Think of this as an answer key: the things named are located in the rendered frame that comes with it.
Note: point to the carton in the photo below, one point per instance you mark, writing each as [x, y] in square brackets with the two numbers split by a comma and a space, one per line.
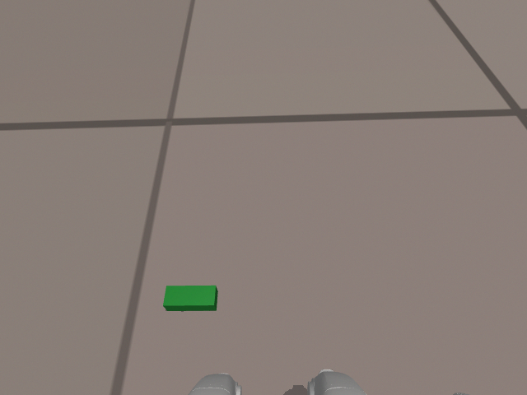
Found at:
[190, 298]

